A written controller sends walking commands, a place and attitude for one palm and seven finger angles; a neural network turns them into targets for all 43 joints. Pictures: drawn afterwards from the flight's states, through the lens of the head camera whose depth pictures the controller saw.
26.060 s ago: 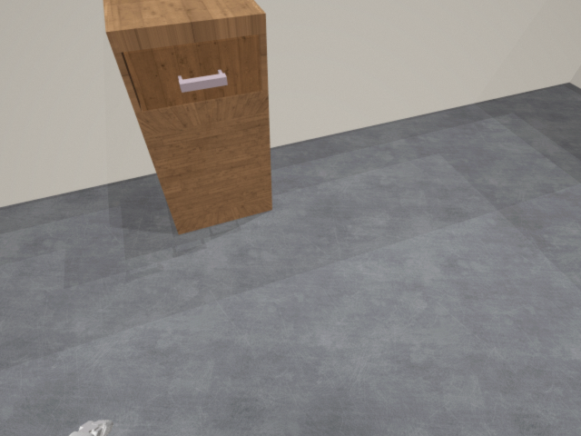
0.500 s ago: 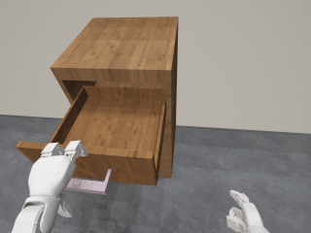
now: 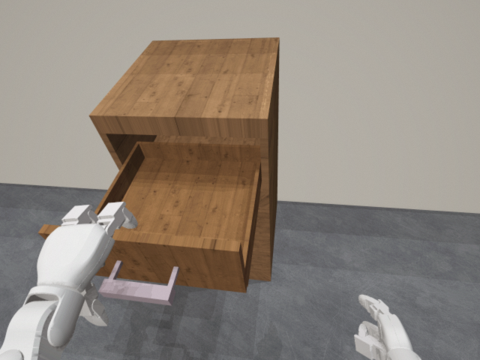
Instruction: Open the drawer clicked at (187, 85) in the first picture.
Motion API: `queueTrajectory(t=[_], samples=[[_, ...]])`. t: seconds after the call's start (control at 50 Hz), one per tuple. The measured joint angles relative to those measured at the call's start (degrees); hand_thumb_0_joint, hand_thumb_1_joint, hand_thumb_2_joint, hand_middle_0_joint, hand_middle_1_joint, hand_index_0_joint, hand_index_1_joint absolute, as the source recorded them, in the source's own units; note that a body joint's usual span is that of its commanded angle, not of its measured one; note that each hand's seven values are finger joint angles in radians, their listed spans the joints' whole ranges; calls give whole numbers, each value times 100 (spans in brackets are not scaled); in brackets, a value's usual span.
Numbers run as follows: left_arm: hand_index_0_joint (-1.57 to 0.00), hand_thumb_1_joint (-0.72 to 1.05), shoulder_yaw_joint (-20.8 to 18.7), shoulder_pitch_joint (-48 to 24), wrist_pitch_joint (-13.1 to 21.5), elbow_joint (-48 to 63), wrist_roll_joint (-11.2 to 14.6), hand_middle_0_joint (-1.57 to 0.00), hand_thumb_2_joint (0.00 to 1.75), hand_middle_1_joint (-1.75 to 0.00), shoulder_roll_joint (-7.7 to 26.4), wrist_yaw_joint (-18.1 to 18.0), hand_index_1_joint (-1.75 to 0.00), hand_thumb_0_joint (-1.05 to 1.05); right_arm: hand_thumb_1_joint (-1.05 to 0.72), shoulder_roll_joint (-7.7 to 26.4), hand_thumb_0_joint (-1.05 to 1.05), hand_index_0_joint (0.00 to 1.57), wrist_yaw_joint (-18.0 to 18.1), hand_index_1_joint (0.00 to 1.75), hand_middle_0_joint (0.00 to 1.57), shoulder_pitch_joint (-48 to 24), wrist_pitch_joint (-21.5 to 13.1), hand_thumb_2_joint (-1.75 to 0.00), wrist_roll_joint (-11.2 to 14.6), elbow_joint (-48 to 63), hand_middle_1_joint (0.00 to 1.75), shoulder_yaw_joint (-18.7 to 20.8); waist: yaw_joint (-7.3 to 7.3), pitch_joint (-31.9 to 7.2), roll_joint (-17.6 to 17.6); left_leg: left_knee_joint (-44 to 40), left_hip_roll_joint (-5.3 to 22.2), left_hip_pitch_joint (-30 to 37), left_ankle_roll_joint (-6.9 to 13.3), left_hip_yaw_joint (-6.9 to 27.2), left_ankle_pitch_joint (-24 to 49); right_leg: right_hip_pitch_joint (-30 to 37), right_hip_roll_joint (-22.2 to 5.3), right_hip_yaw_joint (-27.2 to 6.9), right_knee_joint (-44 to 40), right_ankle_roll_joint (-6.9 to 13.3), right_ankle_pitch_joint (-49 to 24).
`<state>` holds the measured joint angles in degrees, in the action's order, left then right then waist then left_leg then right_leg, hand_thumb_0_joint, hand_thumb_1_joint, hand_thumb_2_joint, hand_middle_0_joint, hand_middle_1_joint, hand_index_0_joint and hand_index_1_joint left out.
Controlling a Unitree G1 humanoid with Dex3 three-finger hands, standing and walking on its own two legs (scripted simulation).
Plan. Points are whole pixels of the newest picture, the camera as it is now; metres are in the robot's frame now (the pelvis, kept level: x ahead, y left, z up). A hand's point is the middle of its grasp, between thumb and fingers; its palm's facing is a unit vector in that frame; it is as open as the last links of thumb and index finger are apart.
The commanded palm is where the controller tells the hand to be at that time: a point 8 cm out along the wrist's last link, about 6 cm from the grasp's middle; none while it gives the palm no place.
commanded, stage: draw the hand back to the body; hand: left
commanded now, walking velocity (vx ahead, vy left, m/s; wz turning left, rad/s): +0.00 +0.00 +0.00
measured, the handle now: (141, 280) +0.26 +0.25 -0.06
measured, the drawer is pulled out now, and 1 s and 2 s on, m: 0.30 0.30 0.30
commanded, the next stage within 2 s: step back with the hand held close in 1.66 s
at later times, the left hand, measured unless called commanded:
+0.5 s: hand (84, 275) +0.19 +0.26 +0.10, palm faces +0.04 -0.09 -0.99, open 13.9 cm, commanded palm +0.17 +0.26 +0.16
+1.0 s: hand (89, 250) +0.20 +0.23 +0.15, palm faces +0.37 -0.85 -0.36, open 12.6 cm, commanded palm +0.15 +0.27 +0.17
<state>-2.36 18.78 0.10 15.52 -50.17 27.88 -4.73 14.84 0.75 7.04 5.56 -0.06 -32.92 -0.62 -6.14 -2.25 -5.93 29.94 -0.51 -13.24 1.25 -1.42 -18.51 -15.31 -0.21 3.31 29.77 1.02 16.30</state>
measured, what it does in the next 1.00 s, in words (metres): stands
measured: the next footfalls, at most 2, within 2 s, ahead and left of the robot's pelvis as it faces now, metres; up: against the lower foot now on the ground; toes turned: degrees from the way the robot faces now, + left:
none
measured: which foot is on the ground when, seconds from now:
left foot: down 0.00-1.00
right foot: down 0.00-1.00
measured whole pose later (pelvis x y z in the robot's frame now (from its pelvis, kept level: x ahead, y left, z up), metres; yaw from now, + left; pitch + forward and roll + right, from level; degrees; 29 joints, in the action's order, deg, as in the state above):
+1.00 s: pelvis +0.02 +0.00 +0.01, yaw +1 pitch -3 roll -1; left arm -13.2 29.1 5.8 26.8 2.0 17.3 -6.7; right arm 11.2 3.7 12.3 -8.3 0.0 -35.3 -2.2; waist -3.1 0.8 -2.7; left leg 24.7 -0.4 -4.1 1.2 -0.7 -17.8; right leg -5.4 0.1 3.9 23.4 0.7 15.1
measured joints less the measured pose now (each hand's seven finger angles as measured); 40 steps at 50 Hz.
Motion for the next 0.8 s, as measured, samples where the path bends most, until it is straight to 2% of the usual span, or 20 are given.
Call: queueTrajectory(t=[0.1, 0.22, 0.44, 0.68, 0.72, 0.74, 0.76, 0.78, 0.8], samples=[[-32, -49, 21, -39, 70, -95, -22, -32, 30, -120, 22, 80, -120, 0, -91, -35, 1, 20, -21, 30, 20, -1, 1, -90, -4, 39, 30, -31, 11, 35, 28, -65, 7, 27, 0, -14, 41, 25, 11, -14, -73, 3, -50], [-32, -49, -148, 291, 189, 196, 34, -32, 30, -120, 90, -31, -120, 0, -90, -54, 1, 20, -47, 30, 20, 51, 9, -90, 3, 77, 30, -28, 18, 12, 33, -71, 23, 34, 8, -41, 27, 39, 29, -41, -119, -8, -72], [-32, -49, -277, 626, 149, 472, 146, -32, 30, -120, 153, -8, -120, 0, -91, 14, 1, 20, -46, 30, 20, 109, 1, -90, 21, 112, 30, 3, -34, 5, 11, -18, -2, 11, 44, -16, 0, 61, 2, -17, -135, -49, -72], [-32, -49, -482, 884, 134, 787, 272, -32, 30, -120, 313, 15, -120, 0, -91, -30, 1, 20, -60, 30, 20, 87, 11, -90, 66, 232, 30, -58, -23, -1, 3, -10, -4, 43, 66, -23, -27, 119, 2, -24, -187, -77, -81], [-32, -49, -638, 893, 253, 748, 2183, -32, 30, -120, -42, 8, -120, -1, -91, -85, 1, 20, 31, 30, 20, 83, -236, -90, 128, 243, 30, -51, 85, 185, -17, -57, -24, 217, 76, 3, -19, 301, -16, 0, -227, -82, -78], [-32, -48, -705, 914, 305, 731, 2979, -32, 30, -120, -292, -20, -119, -1, -91, -135, 1, 20, 104, 30, 20, 116, -414, -90, 139, 242, 30, -63, 134, 256, 0, -105, -34, 319, 78, 7, -10, 393, -25, 2, -253, -86, -73], [-32, -47, -759, 947, 345, 736, 3585, -32, 31, -119, -519, -57, -119, -1, -91, -190, 1, 20, 178, 30, 20, 163, -586, -90, 136, 224, 30, -87, 174, 301, 34, -162, -39, 416, 76, 8, 2, 481, -29, 3, -286, -87, -70], [-32, -46, -789, 976, 363, 774, 4027, -32, 31, -118, -706, -95, -118, -1, -91, -244, 1, 20, 242, 30, 20, 231, -742, -90, 119, 200, 30, -113, 199, 318, 83, -222, -44, 504, 70, 12, 15, 559, -31, 5, -322, -87, -67], [-31, -45, -805, 999, 390, 822, 4345, -31, 32, -117, -854, -134, -117, -1, -91, -293, 1, 20, 291, 30, 20, 307, -881, -90, 96, 164, 30, -140, 213, 315, 138, -281, -47, 583, 63, 20, 27, 630, -33, 12, -358, -84, -64]])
